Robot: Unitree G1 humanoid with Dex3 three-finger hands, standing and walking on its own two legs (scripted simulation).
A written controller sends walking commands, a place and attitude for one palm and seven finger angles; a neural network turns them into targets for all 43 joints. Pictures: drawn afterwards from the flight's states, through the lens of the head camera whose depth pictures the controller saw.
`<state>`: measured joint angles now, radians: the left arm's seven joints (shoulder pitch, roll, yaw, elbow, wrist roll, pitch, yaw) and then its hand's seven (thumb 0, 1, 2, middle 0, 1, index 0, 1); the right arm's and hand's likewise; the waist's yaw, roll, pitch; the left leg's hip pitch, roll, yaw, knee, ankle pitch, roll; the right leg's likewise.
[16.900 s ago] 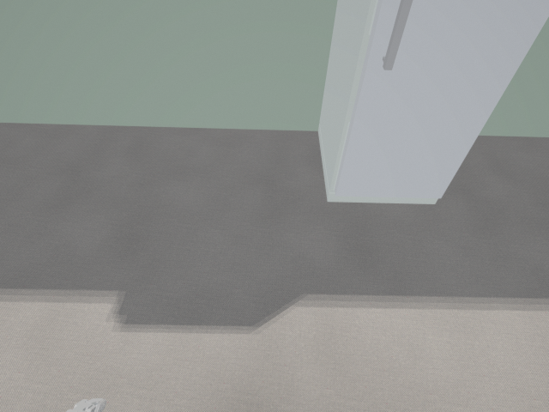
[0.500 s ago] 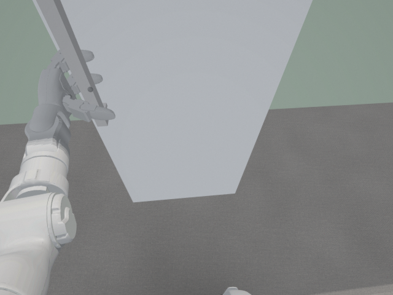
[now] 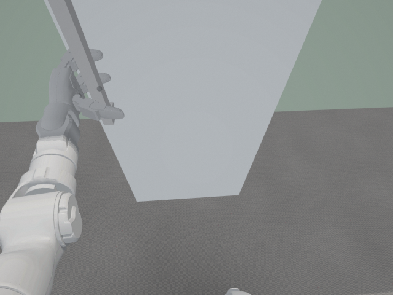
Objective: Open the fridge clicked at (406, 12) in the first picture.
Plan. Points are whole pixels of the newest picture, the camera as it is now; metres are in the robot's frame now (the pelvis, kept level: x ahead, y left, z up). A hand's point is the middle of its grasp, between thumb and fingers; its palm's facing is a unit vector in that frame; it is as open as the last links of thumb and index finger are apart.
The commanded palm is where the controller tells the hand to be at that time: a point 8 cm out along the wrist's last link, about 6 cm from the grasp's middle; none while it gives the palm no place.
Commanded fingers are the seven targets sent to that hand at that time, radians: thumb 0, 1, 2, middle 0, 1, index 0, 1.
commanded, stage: slide the fingers in behind the handle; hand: left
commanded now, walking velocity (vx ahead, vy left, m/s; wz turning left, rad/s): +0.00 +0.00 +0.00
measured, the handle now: (86, 51) +0.55 +0.20 +0.18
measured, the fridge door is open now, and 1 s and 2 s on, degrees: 0 0 1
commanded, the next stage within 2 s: grip the handle and tug to test in 0.06 s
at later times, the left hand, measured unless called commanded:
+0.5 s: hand (99, 88) +0.49 +0.18 +0.14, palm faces +0.04 -1.00 +0.00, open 11.3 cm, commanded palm +0.47 +0.22 +0.14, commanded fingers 0.00 0.34 0.66 -0.39 -1.32 -0.39 -1.32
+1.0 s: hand (101, 87) +0.50 +0.18 +0.14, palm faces +0.02 -1.00 +0.00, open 5.6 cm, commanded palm +0.47 +0.23 +0.14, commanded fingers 0.00 0.90 0.90 -0.45 -1.40 -0.45 -1.40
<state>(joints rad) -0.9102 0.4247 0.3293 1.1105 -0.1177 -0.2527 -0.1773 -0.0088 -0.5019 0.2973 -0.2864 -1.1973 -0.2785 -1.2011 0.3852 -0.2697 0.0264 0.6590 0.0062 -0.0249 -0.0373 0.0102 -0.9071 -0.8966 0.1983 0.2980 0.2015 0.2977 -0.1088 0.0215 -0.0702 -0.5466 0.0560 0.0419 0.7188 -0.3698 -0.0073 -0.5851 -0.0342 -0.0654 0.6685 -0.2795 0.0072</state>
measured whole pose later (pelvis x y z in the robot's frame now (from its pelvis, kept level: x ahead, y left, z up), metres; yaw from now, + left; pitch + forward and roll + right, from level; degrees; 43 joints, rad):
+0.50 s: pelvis +0.00 +0.00 +0.00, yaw +0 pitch +12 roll -1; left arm -0.92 0.44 0.33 1.12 -0.12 -0.25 -0.18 -0.01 -0.09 0.47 -0.34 -1.26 -0.33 -1.26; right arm 0.39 -0.27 0.03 0.66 0.01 -0.02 -0.04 0.01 -0.91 -0.90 0.20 0.30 0.20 0.30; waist -0.11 0.02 -0.07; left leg -0.56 0.06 0.04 0.72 -0.37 -0.01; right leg -0.59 -0.03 -0.07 0.67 -0.28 0.01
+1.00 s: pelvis +0.00 +0.00 +0.00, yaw +0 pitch +13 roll -1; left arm -0.94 0.46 0.36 1.15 -0.10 -0.25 -0.20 0.00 0.67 0.82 -0.42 -1.39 -0.43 -1.39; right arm 0.40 -0.27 0.03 0.66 0.00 -0.01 -0.04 0.01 -0.91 -0.90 0.20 0.30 0.20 0.30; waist -0.13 0.02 -0.07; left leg -0.57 0.06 0.04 0.73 -0.38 0.00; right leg -0.61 -0.03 -0.06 0.67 -0.28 0.01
